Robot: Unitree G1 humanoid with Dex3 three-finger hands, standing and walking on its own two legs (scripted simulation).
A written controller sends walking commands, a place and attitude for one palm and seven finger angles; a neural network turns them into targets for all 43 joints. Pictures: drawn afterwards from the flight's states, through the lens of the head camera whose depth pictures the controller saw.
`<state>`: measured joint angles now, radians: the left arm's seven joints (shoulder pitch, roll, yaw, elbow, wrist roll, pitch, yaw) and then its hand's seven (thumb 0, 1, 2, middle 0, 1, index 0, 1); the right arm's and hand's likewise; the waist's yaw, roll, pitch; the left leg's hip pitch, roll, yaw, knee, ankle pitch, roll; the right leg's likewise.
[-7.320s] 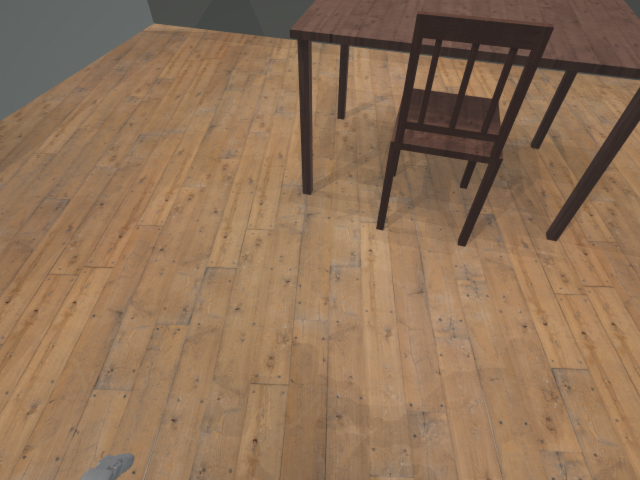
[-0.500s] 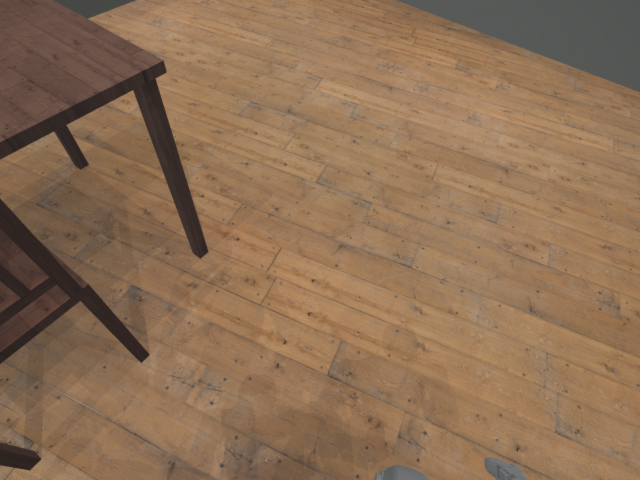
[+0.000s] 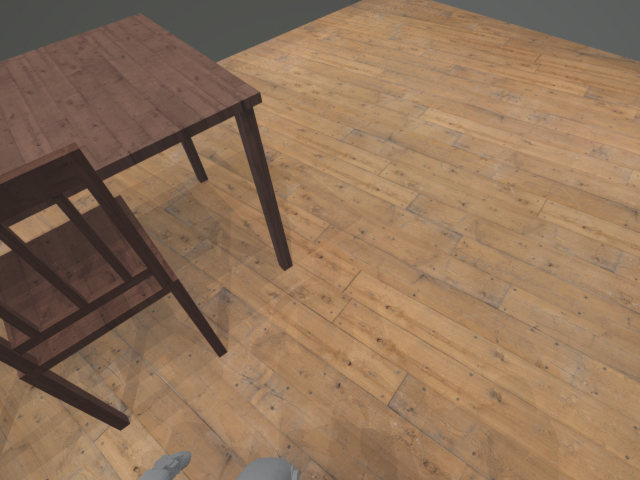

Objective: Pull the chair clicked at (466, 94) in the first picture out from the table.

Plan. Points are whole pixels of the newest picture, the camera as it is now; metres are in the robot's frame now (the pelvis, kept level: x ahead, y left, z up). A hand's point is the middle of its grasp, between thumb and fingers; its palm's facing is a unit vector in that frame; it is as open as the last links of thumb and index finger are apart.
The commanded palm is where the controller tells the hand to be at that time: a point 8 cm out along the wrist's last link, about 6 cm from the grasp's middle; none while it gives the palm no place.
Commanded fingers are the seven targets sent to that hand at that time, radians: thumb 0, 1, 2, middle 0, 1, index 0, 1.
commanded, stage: turn to face it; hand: left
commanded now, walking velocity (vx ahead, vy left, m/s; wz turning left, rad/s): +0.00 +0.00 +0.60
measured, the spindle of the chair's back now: (43, 268) +0.50 +0.57 -0.10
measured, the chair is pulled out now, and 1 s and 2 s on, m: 0.00 0.00 0.00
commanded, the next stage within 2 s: take the last steps up to it in 1.00 s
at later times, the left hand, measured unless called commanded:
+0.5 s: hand out of the picture +0.00 +0.28 -0.17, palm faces +0.33 -0.91 -0.26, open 7.4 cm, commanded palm none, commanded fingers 0.00 0.90 0.90 -0.20 -0.30 -0.20 -0.30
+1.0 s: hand out of the picture -0.03 +0.19 -0.14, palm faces +0.55 -0.79 -0.29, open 7.4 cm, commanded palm none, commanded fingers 0.00 0.90 0.90 -0.20 -0.30 -0.20 -0.30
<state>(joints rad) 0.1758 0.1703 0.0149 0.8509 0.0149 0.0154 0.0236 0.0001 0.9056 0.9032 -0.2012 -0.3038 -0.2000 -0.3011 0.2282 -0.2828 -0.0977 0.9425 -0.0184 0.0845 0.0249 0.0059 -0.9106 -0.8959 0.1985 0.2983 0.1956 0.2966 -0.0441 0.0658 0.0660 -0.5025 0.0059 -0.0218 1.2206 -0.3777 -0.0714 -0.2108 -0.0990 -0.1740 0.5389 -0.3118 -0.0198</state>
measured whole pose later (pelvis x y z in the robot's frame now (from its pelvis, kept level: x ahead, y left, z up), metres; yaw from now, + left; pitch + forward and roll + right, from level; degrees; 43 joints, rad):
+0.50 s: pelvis +0.00 +0.04 +0.00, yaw +17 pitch +0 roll -1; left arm 0.20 0.27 0.06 0.91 0.01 0.07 0.01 0.00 0.91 0.90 -0.20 -0.30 -0.19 -0.30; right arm 0.15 -0.23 -0.04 0.89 -0.01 0.03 0.00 0.00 -0.91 -0.90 0.20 0.30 0.20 0.30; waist 0.01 -0.02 0.08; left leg -0.26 -0.02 0.01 0.52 -0.26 0.04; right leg -0.49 -0.12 -0.04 1.12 -0.43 0.09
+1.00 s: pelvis +0.01 -0.01 +0.00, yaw +34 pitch -1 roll +2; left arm 0.23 0.18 0.02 0.89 0.02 0.02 0.03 0.00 0.91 0.90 -0.20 -0.30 -0.20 -0.30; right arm 0.24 -0.27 -0.09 0.96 -0.02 0.09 0.02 0.01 -0.91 -0.90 0.20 0.30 0.19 0.30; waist -0.02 0.04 0.06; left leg -0.44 0.02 -0.04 1.08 -0.38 -0.06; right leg -0.20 -0.10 -0.16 0.49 -0.26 -0.02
